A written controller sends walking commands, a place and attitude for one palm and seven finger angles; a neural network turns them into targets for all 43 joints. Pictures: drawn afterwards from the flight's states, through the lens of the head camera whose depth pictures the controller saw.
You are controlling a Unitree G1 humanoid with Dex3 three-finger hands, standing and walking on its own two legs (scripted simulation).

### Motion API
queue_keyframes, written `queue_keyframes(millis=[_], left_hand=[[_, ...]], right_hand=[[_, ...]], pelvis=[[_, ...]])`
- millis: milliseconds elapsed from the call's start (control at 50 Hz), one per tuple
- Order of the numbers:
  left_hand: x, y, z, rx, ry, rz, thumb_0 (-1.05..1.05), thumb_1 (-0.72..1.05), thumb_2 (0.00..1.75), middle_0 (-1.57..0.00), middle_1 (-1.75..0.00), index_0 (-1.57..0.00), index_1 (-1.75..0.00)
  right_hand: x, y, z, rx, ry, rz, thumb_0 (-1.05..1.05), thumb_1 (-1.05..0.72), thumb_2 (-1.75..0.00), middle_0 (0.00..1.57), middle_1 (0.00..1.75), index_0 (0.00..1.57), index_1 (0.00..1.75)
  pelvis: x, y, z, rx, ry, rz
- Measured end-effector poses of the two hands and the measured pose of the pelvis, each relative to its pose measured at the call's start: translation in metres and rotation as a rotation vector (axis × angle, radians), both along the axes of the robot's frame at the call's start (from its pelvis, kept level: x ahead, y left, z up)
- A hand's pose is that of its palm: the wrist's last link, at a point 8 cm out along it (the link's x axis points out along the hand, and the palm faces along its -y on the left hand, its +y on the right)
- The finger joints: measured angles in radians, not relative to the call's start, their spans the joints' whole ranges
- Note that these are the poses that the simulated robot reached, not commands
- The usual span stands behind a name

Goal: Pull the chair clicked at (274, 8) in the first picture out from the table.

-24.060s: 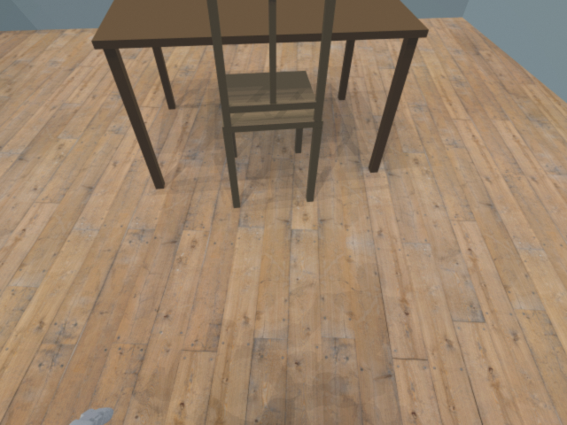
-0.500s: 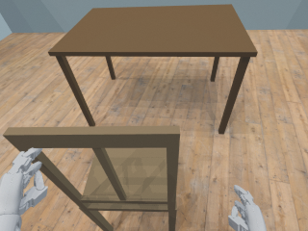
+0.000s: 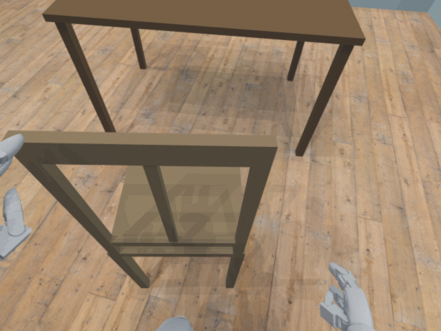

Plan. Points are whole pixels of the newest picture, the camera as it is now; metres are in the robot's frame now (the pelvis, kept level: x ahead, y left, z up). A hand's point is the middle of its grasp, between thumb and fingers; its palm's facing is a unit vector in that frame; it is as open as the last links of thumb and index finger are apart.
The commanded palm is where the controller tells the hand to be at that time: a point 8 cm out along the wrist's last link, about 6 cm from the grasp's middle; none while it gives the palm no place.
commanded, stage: step back with the hand held close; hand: left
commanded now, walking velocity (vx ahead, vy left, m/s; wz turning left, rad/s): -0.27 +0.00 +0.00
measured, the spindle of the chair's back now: (164, 209) +0.34 +0.15 -0.04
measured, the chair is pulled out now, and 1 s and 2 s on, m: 0.60 0.60 0.60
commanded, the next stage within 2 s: stop stepping back and stand still in 0.70 s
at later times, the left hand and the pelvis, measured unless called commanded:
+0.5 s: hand out of the picture +0.14 +0.26 +0.18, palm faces +0.38 -0.77 -0.52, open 7.4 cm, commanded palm +0.07 +0.31 +0.19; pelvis -0.08 +0.01 +0.00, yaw -1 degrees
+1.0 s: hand out of the picture +0.03 +0.26 +0.18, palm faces +0.40 -0.78 -0.49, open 7.4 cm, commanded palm -0.03 +0.30 +0.19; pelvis -0.17 +0.00 +0.00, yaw -1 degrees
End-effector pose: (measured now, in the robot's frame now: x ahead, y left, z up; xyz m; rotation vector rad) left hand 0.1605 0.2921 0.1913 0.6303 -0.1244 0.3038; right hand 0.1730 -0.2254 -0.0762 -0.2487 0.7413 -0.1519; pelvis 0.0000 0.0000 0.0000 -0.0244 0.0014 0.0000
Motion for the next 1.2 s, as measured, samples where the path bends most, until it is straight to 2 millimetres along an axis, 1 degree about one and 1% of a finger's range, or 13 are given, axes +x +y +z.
queue_keyframes(millis=[40,80,140,200,280,360,460,600,700,780,860,1000,1200], left_hand=[[-0.009,0.000,0.020,0.039,-0.113,0.013,0.02,0.89,0.90,-0.22,-0.31,-0.27,-0.33],[-0.017,0.005,0.028,0.049,-0.176,0.044,0.02,0.89,0.90,-0.21,-0.31,-0.25,-0.32],[-0.022,0.016,0.019,0.004,-0.186,0.096,0.01,0.89,0.90,-0.21,-0.31,-0.23,-0.31],[-0.024,0.027,-0.003,-0.066,-0.145,0.121,0.01,0.89,0.90,-0.20,-0.30,-0.22,-0.31],[-0.029,0.032,-0.023,-0.119,-0.080,0.112,0.02,0.89,0.90,-0.20,-0.30,-0.21,-0.31],[-0.039,0.026,-0.012,-0.071,-0.115,0.050,0.02,0.89,0.90,-0.21,-0.30,-0.21,-0.31],[-0.054,0.014,0.005,0.006,-0.168,-0.012,0.02,0.89,0.90,-0.21,-0.30,-0.21,-0.31],[-0.087,-0.003,0.008,0.029,-0.131,-0.041,0.02,0.89,0.90,-0.21,-0.31,-0.21,-0.31],[-0.104,0.011,0.001,-0.019,-0.129,0.036,0.01,0.88,0.90,-0.21,-0.31,-0.21,-0.31],[-0.118,0.025,-0.008,-0.040,-0.156,0.051,0.02,0.89,0.90,-0.21,-0.31,-0.21,-0.31],[-0.137,0.021,-0.008,-0.067,-0.153,0.034,0.02,0.89,0.90,-0.21,-0.30,-0.21,-0.30],[-0.174,0.001,0.006,-0.018,-0.168,-0.009,0.02,0.89,0.90,-0.21,-0.31,-0.21,-0.30],[-0.192,0.015,-0.013,-0.118,-0.161,0.062,0.02,0.89,0.90,-0.21,-0.31,-0.21,-0.31]], right_hand=[[-0.006,0.000,-0.002,0.014,-0.008,-0.005,0.01,-0.90,-0.90,0.20,0.30,0.20,0.30],[-0.011,0.000,-0.004,0.034,-0.022,-0.025,0.01,-0.90,-0.90,0.21,0.30,0.20,0.30],[-0.022,-0.002,-0.006,0.048,-0.039,-0.054,0.01,-0.90,-0.90,0.21,0.30,0.20,0.30],[-0.035,-0.003,-0.008,0.031,-0.036,-0.075,0.01,-0.90,-0.90,0.21,0.30,0.20,0.30],[-0.056,0.003,0.001,0.004,-0.022,-0.090,0.01,-0.90,-0.90,0.20,0.30,0.20,0.30],[-0.071,0.009,0.007,-0.010,-0.030,-0.060,0.01,-0.90,-0.90,0.20,0.30,0.20,0.30],[-0.082,0.010,-0.002,0.004,-0.011,-0.014,0.01,-0.90,-0.90,0.20,0.30,0.20,0.30],[-0.105,-0.003,-0.012,0.045,-0.009,-0.037,0.01,-0.90,-0.90,0.21,0.30,0.20,0.30],[-0.124,-0.009,-0.004,0.010,0.022,-0.071,0.01,-0.90,-0.90,0.21,0.30,0.20,0.30],[-0.135,-0.007,0.001,-0.032,0.006,-0.062,0.01,-0.90,-0.90,0.20,0.30,0.20,0.30],[-0.150,0.003,0.010,-0.016,-0.025,-0.026,0.01,-0.90,-0.90,0.20,0.30,0.20,0.30],[-0.185,0.007,0.004,0.058,-0.049,-0.004,0.01,-0.90,-0.90,0.21,0.30,0.20,0.30],[-0.251,-0.020,-0.002,-0.006,0.021,-0.108,0.01,-0.90,-0.90,0.21,0.30,0.20,0.30]], pelvis=[[-0.004,0.000,-0.001,-0.004,0.001,-0.002],[-0.008,0.002,-0.001,-0.007,0.001,-0.009],[-0.014,0.009,-0.003,-0.003,0.001,-0.015],[-0.021,0.017,-0.006,-0.006,-0.001,-0.009],[-0.033,0.023,-0.002,-0.003,-0.009,-0.021],[-0.044,0.020,-0.002,-0.009,0.011,-0.006],[-0.066,0.012,-0.004,-0.025,0.029,-0.022],[-0.093,0.003,-0.005,-0.015,0.012,-0.026],[-0.104,0.009,0.002,0.027,0.021,-0.012],[-0.122,0.015,-0.004,0.022,0.018,0.010],[-0.142,0.012,0.001,0.018,0.014,0.002],[-0.172,-0.001,-0.001,-0.017,-0.015,-0.012],[-0.190,0.007,0.001,0.000,-0.043,-0.012]])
